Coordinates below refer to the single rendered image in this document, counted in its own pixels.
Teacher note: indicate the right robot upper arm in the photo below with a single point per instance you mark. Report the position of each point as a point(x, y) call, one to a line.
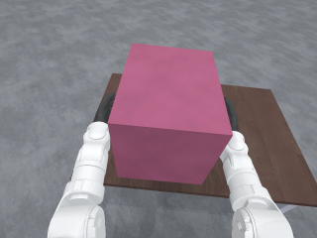
point(249, 222)

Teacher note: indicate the left robot upper arm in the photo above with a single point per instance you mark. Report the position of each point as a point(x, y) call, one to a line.
point(78, 221)

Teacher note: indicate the right robot forearm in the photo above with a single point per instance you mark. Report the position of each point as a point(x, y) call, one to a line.
point(242, 179)

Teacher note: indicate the left robot hand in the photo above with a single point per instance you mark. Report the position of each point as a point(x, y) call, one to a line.
point(103, 111)

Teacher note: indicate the carton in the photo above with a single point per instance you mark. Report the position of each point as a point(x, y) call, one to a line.
point(169, 120)

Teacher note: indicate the table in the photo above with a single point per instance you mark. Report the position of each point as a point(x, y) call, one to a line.
point(274, 152)

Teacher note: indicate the left robot forearm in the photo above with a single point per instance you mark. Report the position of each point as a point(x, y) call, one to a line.
point(86, 184)

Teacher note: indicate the right robot hand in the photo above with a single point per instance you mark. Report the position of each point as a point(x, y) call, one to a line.
point(232, 114)

